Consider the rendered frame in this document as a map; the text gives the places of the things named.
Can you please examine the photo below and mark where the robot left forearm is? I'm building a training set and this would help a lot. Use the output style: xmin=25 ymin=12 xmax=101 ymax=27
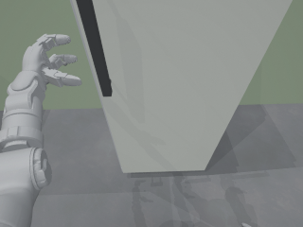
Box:
xmin=0 ymin=70 xmax=47 ymax=153

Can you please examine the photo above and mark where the fridge door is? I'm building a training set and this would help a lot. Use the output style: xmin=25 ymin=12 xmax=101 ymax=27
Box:
xmin=72 ymin=0 xmax=293 ymax=173

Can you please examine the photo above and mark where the left robot hand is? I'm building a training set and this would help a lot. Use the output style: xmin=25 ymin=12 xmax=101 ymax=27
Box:
xmin=22 ymin=34 xmax=82 ymax=88

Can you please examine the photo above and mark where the left robot upper arm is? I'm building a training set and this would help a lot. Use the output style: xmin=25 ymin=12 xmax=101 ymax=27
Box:
xmin=0 ymin=147 xmax=52 ymax=227

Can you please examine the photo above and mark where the handle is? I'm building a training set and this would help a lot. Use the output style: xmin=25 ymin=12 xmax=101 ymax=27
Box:
xmin=76 ymin=0 xmax=113 ymax=97

